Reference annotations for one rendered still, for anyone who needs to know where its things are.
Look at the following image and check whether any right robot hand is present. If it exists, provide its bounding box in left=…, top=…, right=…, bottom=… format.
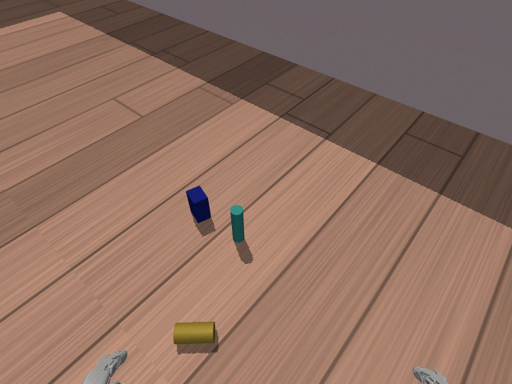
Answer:
left=413, top=366, right=448, bottom=384

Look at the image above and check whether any left robot hand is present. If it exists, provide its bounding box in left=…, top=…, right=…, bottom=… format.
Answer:
left=82, top=350, right=127, bottom=384

